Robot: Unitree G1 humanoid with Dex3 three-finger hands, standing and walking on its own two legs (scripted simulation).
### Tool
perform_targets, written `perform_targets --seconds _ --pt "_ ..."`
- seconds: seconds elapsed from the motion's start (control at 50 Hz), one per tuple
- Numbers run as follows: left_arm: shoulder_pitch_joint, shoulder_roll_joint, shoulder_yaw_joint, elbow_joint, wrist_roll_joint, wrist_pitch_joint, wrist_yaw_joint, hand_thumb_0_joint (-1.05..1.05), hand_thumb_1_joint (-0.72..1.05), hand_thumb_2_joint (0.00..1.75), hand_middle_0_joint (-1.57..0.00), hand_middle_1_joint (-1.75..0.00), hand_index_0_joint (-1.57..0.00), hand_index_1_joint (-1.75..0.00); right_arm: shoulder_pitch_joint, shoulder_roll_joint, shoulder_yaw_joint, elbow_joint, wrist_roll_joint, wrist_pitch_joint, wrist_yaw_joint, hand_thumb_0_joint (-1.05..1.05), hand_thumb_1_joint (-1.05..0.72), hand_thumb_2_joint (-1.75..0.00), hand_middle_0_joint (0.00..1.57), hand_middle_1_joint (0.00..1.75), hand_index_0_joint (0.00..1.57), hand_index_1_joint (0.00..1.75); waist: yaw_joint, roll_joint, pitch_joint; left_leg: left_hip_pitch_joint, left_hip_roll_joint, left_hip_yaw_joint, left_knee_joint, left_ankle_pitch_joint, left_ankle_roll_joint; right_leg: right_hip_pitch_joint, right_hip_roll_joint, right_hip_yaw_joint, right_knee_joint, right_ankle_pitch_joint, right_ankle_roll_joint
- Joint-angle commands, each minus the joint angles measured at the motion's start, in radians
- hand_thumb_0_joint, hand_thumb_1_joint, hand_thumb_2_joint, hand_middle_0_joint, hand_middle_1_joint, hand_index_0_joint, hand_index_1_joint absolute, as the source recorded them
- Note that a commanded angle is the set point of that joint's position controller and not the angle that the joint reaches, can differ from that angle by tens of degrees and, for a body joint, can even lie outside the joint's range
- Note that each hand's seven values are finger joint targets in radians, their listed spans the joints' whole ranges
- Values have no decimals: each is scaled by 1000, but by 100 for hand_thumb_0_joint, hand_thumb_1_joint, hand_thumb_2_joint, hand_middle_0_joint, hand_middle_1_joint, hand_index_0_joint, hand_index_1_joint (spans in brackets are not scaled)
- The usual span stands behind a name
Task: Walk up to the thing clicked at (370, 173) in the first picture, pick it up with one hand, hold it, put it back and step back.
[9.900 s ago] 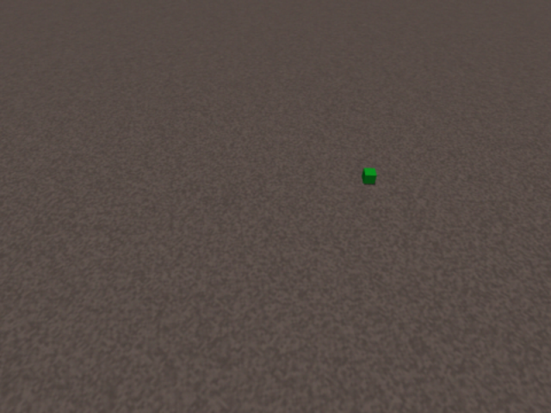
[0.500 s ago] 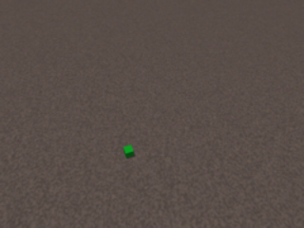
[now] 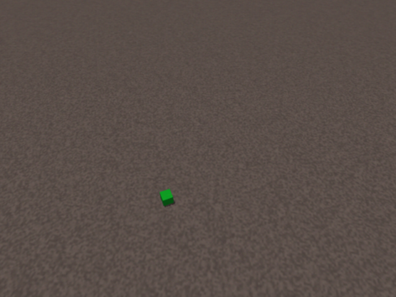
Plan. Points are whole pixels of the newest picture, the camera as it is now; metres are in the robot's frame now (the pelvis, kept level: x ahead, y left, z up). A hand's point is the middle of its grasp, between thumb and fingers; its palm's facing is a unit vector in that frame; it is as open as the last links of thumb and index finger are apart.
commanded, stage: stand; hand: left
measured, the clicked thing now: (166, 197) +0.78 +0.21 -0.75
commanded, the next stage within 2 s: walk up in 0.64 s
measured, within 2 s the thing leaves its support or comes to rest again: neither
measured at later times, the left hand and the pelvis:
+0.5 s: hand out of the picture +0.06 +0.24 -0.16, palm faces -0.03 -0.94 -0.34, open 7.4 cm; pelvis -0.01 -0.01 +0.00, yaw +0 degrees
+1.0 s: hand out of the picture +0.08 +0.32 -0.18, palm faces -0.01 -0.94 -0.35, open 7.4 cm; pelvis +0.07 +0.03 -0.02, yaw +1 degrees
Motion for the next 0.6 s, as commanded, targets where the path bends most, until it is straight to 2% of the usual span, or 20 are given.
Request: perform_targets --seconds 0.0,0.06,0.12,0.14,0.2,0.32,0.34,0.4,0.5,0.58 --pt "-48 222 37 -56 4 -23 14 0 90 90 -20 -30 -20 -30 -46 -216 -38 -50 -4 -24 -16 0 -90 -90 20 30 20 30 -7 6 -99 -3 122 -89 -50 108 18 6 -107 84 -56 71 -38" --pt "-43 222 37 -51 3 -22 12 0 90 90 -20 -30 -20 -30 -36 -218 -35 -43 -4 -26 -15 0 -90 -90 20 30 20 30 -7 5 -88 -24 127 -97 -63 88 19 19 -104 82 -50 64 -37" --pt "-33 217 38 -48 4 -18 9 0 90 90 -20 -30 -20 -30 -31 -226 -34 -37 -4 -26 -15 0 -90 -90 20 30 20 30 -2 18 -62 -35 123 -107 -85 -5 14 -18 -97 82 -58 -10 -39" --pt "-43 221 37 -54 4 -20 9 0 90 90 -20 -30 -20 -30 -32 -224 -34 -40 -7 -27 -14 0 -90 -90 20 30 20 30 -3 11 -81 -28 125 -101 -70 51 17 -3 -104 85 -56 22 -42" --pt "-35 225 39 -53 2 -21 9 0 90 90 -20 -30 -20 -30 -21 -224 -33 -36 -7 -27 -15 0 -90 -90 20 30 20 30 -5 8 -94 -16 124 -99 -54 83 16 -6 -106 90 -59 40 -43" --pt "-35 223 36 -59 1 -19 8 0 90 90 -20 -30 -20 -30 1 -229 -28 -26 -6 -25 -17 0 -90 -90 20 30 20 30 -9 9 -74 -35 125 -100 -60 44 14 -20 -100 94 -59 17 -44" --pt "-20 227 37 -58 2 -19 8 0 90 90 -20 -30 -20 -30 0 -232 -29 -28 -8 -27 -17 0 -90 -90 20 30 20 30 -4 11 -96 -18 130 -96 -50 69 18 -9 -106 96 -54 46 -46" --pt "-30 229 38 -59 0 -17 8 0 90 90 -20 -30 -20 -30 13 -225 -24 -27 -6 -25 -17 0 -90 -90 20 30 20 30 -11 1 -82 -32 128 -97 -57 72 15 -10 -102 94 -50 45 -46" --pt "-16 230 36 -57 1 -18 7 0 90 90 -20 -30 -20 -30 13 -230 -23 -28 -5 -22 -17 0 -90 -90 20 30 20 30 -11 0 -70 -22 123 -98 -49 35 15 -45 -100 100 -66 5 -45" --pt "-22 229 35 -66 -1 -19 7 0 90 90 -20 -30 -20 -30 20 -230 -21 -29 -6 -24 -17 0 -90 -90 20 30 20 30 -12 8 -89 -14 128 -93 -41 80 12 -32 -103 102 -60 40 -46"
